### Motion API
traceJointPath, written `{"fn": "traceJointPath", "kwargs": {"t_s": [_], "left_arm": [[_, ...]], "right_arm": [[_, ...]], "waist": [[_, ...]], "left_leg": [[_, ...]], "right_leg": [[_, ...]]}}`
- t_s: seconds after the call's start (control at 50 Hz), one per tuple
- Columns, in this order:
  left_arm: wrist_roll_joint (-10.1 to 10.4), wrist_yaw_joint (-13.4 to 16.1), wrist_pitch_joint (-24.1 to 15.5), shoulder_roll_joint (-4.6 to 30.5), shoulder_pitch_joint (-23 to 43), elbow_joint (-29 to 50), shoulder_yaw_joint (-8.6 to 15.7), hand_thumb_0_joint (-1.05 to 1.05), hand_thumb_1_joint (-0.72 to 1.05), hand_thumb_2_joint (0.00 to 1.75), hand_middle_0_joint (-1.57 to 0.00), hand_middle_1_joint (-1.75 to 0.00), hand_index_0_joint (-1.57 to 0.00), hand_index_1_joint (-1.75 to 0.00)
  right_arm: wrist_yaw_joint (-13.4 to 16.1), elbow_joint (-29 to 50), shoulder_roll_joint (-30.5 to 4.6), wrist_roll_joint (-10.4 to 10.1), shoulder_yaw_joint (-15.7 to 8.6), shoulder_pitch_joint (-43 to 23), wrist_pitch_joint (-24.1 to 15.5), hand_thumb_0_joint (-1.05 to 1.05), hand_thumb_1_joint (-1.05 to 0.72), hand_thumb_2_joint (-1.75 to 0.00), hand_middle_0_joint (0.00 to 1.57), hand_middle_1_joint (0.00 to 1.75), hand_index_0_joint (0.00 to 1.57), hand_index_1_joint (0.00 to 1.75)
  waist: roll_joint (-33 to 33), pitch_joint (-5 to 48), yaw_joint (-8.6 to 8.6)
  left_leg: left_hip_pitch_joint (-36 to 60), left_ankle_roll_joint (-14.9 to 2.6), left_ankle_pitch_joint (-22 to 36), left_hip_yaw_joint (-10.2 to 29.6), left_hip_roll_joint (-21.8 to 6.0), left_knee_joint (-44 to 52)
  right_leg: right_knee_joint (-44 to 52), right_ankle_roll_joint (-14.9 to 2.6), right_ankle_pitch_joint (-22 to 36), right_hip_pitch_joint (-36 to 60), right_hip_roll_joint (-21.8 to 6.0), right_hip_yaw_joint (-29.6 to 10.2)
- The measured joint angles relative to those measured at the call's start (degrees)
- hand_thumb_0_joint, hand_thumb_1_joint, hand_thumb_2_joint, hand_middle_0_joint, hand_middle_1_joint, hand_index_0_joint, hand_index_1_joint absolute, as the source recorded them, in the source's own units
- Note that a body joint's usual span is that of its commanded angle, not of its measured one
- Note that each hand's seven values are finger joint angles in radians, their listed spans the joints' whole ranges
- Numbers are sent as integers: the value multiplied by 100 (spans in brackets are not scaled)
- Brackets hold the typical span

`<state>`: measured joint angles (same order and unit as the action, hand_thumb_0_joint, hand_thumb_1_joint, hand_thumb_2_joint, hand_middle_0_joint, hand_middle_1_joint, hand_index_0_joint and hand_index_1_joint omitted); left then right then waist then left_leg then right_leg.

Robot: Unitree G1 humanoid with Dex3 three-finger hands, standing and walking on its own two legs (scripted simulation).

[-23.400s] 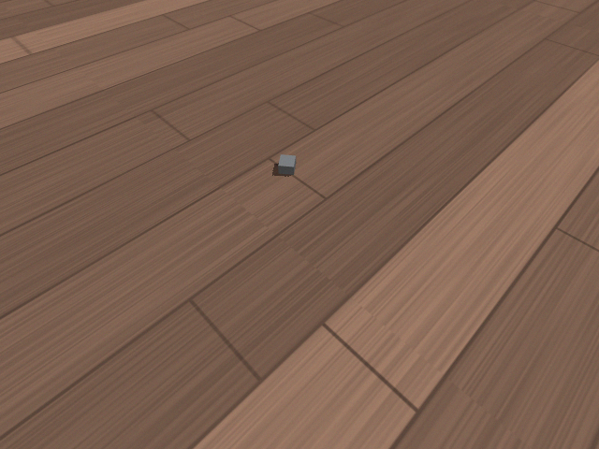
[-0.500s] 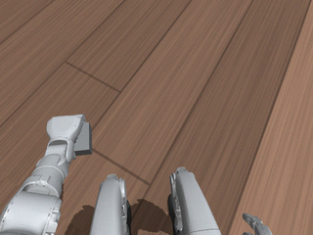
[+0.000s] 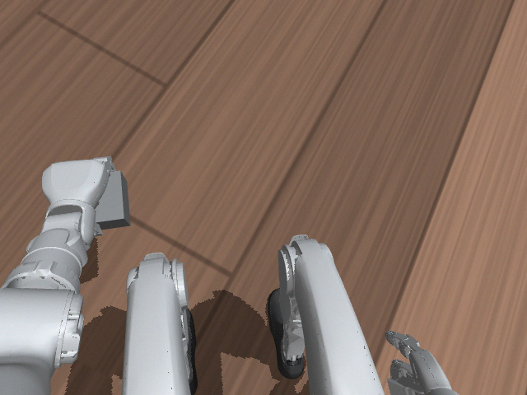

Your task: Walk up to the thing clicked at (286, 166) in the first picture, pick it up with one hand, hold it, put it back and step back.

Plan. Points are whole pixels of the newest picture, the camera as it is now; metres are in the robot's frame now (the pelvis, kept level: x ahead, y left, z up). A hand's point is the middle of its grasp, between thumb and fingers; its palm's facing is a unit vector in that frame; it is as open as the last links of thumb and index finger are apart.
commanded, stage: crouch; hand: left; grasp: from above
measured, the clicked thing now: (102, 201) +0.42 +0.23 -0.20
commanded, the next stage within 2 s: lower in 0.60 s
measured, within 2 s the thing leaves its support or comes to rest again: neither
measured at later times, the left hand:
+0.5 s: hand (105, 209) +0.42 +0.23 -0.25, palm faces -0.45 -0.03 -0.89, open 11.4 cm
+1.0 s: hand (114, 213) +0.42 +0.23 -0.30, palm faces -0.49 -0.05 -0.87, open 11.4 cm
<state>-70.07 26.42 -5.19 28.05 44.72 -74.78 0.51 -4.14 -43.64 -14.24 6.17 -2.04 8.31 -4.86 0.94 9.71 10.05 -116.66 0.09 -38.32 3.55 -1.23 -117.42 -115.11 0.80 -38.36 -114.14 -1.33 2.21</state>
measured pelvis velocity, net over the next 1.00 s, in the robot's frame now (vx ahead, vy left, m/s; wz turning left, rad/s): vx -0.01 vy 0.00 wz -0.05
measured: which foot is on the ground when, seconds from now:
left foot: down 0.00-1.00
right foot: down 0.00-1.00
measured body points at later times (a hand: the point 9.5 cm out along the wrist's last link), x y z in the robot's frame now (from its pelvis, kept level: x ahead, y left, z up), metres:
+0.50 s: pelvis -0.01 +0.00 -0.07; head +0.21 +0.04 +0.32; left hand +0.44 +0.23 -0.20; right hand +0.04 -0.28 -0.19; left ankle +0.08 +0.12 -0.40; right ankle +0.08 -0.13 -0.40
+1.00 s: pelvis -0.01 +0.00 -0.11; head +0.23 +0.05 +0.27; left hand +0.44 +0.23 -0.25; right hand +0.03 -0.28 -0.22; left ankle +0.08 +0.12 -0.40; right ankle +0.08 -0.13 -0.40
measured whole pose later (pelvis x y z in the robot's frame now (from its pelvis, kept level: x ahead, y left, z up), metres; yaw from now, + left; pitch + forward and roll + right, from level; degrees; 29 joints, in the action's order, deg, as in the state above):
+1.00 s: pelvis -0.01 +0.00 -0.11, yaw -3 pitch +33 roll -6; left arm -73.2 29.2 -11.2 34.8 51.7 -87.3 3.7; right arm -9.2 -45.7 -15.6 9.8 1.4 7.7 -7.2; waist -1.6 2.7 13.0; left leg -131.9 0.4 -39.2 6.3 -1.3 -138.0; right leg -134.2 1.0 -38.3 -128.9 -0.2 3.5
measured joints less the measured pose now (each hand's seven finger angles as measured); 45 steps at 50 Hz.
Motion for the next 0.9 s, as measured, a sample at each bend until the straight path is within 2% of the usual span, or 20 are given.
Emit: {"fn": "traceJointPath", "kwargs": {"t_s": [0.1,0.2,0.4,0.58,0.74,0.86,0.9], "left_arm": [[66,-103,-79,113,81,2,22,-2,-24,66,-66,-55,-65,-57],[17,-162,-202,179,142,-102,39,-2,-23,65,-65,-55,-64,-58],[-183,19,-371,285,289,-412,175,-2,-22,64,-64,-56,-63,-58],[-171,158,-320,367,475,-754,216,-2,-21,64,-63,-56,-62,-59],[-97,104,-326,430,580,-865,197,-2,-21,63,-62,-57,-61,-59],[-152,111,-381,485,667,-1117,147,-2,-21,64,-63,-56,-62,-59],[-198,113,-462,540,662,-1132,248,-2,-22,64,-63,-56,-62,-59]], "right_arm": [[-106,-24,-7,52,-17,-35,0,1,-90,-90,21,30,20,30],[-182,-60,8,79,-1,-29,11,1,-90,-90,21,30,20,30],[-292,-137,1,156,60,4,-28,1,-90,-90,21,30,20,30],[-297,-210,-21,192,119,27,-65,1,-90,-90,21,30,20,30],[-325,-237,-41,203,179,22,-97,1,-91,-90,21,30,20,30],[-385,-245,-82,231,243,-6,-132,1,-91,-90,21,30,20,30],[-413,-220,-100,259,275,-29,-155,1,-91,-90,21,30,20,30]], "waist": [[-33,-108,-29],[-63,-152,-24],[-91,-327,81],[-79,-363,144],[-100,-411,144],[-145,-472,182],[-165,-544,209]], "left_leg": [[-188,16,-63,48,-26,-298],[-424,24,-84,87,-45,-586],[-853,14,-47,110,-45,-1116],[-1148,2,-21,125,-37,-1426],[-1274,-1,-65,161,-36,-1613],[-1362,7,-97,177,-26,-1761],[-1397,11,-100,208,-24,-1839]], "right_leg": [[-276,-11,-38,-191,34,29],[-540,-18,-34,-428,64,49],[-1055,-1,19,-858,86,37],[-1354,14,49,-1146,97,31],[-1518,24,17,-1260,108,52],[-1662,24,-16,-1343,108,57],[-1722,28,-13,-1368,113,80]]}}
